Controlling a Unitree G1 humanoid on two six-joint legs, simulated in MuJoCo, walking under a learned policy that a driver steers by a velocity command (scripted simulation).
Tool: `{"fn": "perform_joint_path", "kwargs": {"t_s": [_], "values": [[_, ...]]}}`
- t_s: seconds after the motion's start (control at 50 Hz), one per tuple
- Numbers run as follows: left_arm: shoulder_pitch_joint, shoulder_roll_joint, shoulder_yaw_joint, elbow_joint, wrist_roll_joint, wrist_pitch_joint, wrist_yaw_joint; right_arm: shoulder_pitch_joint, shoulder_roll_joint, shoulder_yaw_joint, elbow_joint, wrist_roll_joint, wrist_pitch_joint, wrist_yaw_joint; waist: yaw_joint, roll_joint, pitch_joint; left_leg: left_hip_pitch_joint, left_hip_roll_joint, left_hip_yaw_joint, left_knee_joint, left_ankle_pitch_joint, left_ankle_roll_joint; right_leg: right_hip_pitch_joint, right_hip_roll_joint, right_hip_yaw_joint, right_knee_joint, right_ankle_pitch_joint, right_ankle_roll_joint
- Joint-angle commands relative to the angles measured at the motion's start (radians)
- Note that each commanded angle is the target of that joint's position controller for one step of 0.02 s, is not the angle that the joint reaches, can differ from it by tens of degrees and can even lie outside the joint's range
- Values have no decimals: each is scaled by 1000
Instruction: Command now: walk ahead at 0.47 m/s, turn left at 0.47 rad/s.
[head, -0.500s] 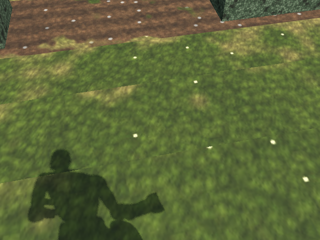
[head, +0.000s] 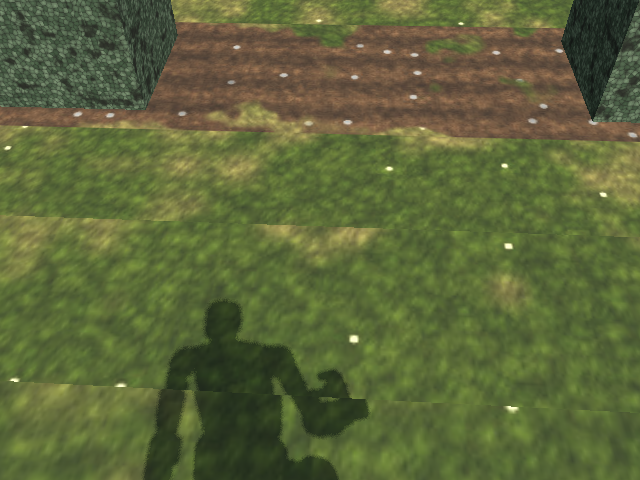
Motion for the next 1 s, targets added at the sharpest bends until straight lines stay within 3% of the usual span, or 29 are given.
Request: {"fn": "perform_joint_path", "kwargs": {"t_s": [0.02,0.1,0.12,0.14,0.16,0.18,0.2,0.22,0.24,0.28,0.3,0.34,0.38,0.42,0.46,0.48,0.5,0.52,0.54,0.56,0.6,0.68,0.8,0.84,0.86,0.88,0.9,0.94,1.0], "values": [[145,107,12,42,-20,-9,22,-215,-76,-20,-111,-2,-13,-4,19,-40,215,-129,-8,51,-89,-76,8,-43,-244,87,4,806,60],[113,197,19,36,-44,-8,22,14,-155,-55,16,-23,7,-22,-90,-51,178,341,-54,138,-67,-182,4,-237,-179,15,226,1121,190],[49,214,20,2,-48,7,19,251,-190,-74,122,-42,18,-38,-150,-45,180,544,-46,145,-167,-139,7,-328,-150,-1,395,1184,276],[-109,247,22,-47,-63,41,9,663,-206,-103,287,-66,28,-60,-324,78,163,937,-19,157,-401,100,66,-569,-76,-30,857,1076,394],[-150,211,27,-46,-47,63,-14,898,-170,-100,430,-82,10,-69,-411,377,33,1356,104,18,-396,404,156,-935,-12,64,1620,-49,378],[-60,91,4,-70,2,54,-79,879,-286,-123,385,-61,-11,-71,-301,125,-325,1639,240,-155,31,570,272,-1050,-59,317,1642,-33,301],[-158,95,-3,-131,-9,18,-105,827,-312,-126,361,-37,-28,-78,-309,34,-336,1720,338,-318,119,616,415,-1261,-59,361,1660,-89,338],[-299,146,8,-214,-36,0,-107,587,-294,-117,299,-13,-30,-70,-262,-17,-280,1553,310,-276,67,412,407,-1403,-76,312,1628,-136,309],[-298,130,1,-255,-47,-5,-96,425,-234,-104,244,4,-22,-50,-188,-32,-266,1352,304,-275,3,270,404,-1407,-117,301,1565,-195,243],[-309,122,-2,-229,-14,4,-38,113,-76,-35,132,-22,-39,-16,-22,-133,163,384,288,-294,-325,-142,320,-1093,-252,360,951,72,99],[-289,140,14,-206,-30,10,-25,39,-127,-36,100,-22,-46,-4,44,-67,175,39,148,-192,-399,-147,299,-737,-248,278,631,243,100],[-338,69,-15,-219,-86,37,-41,135,-218,-68,139,-39,-64,18,45,10,173,-167,50,-168,-406,-204,259,-410,-204,176,448,459,100],[-392,98,-17,-214,-80,47,-39,228,-269,-99,148,-25,-74,41,-7,-14,154,-44,44,-213,-339,-432,209,-372,-145,190,310,604,91],[-437,179,17,-222,-50,22,-14,244,-221,-95,128,-35,-66,50,-8,-3,106,68,18,-238,-210,-479,160,-331,-118,198,322,617,47],[-177,298,70,-159,-40,-13,-2,131,-145,-77,65,-54,-84,49,144,-102,-46,-9,-85,-148,131,-434,28,-17,-206,277,395,757,-98],[17,355,79,-116,-53,-12,-17,334,-1,-50,63,-45,-90,27,92,-388,-380,-8,-230,-21,490,-967,-49,265,-479,677,250,974,-372],[102,310,58,-74,-44,4,-44,323,-35,-62,85,-19,-71,28,116,-406,-314,-212,-241,-55,804,-1144,-68,209,-513,1034,68,618,-399],[6,262,58,-74,-64,-5,-42,261,-58,-63,91,-18,-62,5,92,-257,-121,-286,-157,-72,808,-1037,-41,21,-464,932,8,268,-290],[-170,188,41,-107,-87,2,-30,233,-53,-54,107,-30,-52,-31,43,-175,-62,-249,-80,-43,805,-958,-39,-151,-418,831,-25,0,-240],[-277,118,16,-132,-95,7,-15,237,-56,-49,104,-55,-41,-57,-7,-141,-92,-155,-35,-58,704,-901,-43,-259,-396,822,-59,-21,-228],[-357,85,8,-131,-93,-2,13,146,-14,-21,68,-76,-28,-76,-58,-112,-52,-5,34,-40,545,-944,-67,-441,-363,742,-127,118,-215],[-417,186,58,-123,-85,-25,-12,80,-34,-3,56,-17,-10,-40,-65,-79,-19,359,-19,71,195,-808,-138,-691,-205,460,-161,259,-163],[-338,207,81,-109,-67,-2,-65,-1,-119,-15,-23,-8,-32,-58,-49,-103,4,507,-33,68,-64,-606,-49,-650,-256,589,-19,274,-223],[-343,176,68,-118,-53,-8,-59,146,-180,-39,-14,5,-59,-82,-123,-40,-37,740,44,-33,-145,-616,68,-759,-203,566,186,326,-157],[-302,70,36,-145,-47,-19,-56,277,-223,-55,0,9,-64,-97,-163,136,-166,997,254,-309,-241,-618,278,-947,-69,399,451,204,-68],[-316,63,36,-140,-32,-32,-54,299,-184,-48,7,-6,-59,-87,-168,179,-103,967,402,-574,-363,-722,367,-1119,-47,327,656,34,-26],[-343,120,56,-124,-31,-25,-40,271,-137,-42,11,-6,-56,-87,-146,44,14,866,388,-491,-389,-788,301,-1152,-115,333,780,100,-18],[-334,115,62,-110,-31,-8,-25,224,-44,-15,3,-2,-47,-93,-98,26,15,789,309,-312,-417,-695,218,-1095,-153,319,834,227,-9],[-418,55,56,-142,-34,10,-60,215,-50,-20,26,-25,-43,-120,-92,1,19,710,214,-63,-413,-451,169,-1014,-181,264,749,333,16]]}}
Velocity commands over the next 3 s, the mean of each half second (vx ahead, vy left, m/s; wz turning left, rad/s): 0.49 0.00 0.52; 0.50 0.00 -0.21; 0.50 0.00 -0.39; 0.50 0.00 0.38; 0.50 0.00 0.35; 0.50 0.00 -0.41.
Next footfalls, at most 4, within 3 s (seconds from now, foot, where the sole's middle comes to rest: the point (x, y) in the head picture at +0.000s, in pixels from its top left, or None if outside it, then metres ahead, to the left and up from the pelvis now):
0.16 left None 0.23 0.09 -0.91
0.46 right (395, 471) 0.60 -0.08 -0.91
0.84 left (289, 456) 0.62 0.17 -0.91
1.38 right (390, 349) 1.03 -0.09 -1.08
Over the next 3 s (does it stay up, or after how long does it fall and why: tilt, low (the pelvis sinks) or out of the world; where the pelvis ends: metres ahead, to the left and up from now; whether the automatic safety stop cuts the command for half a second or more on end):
stays up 1.85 0.19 -0.48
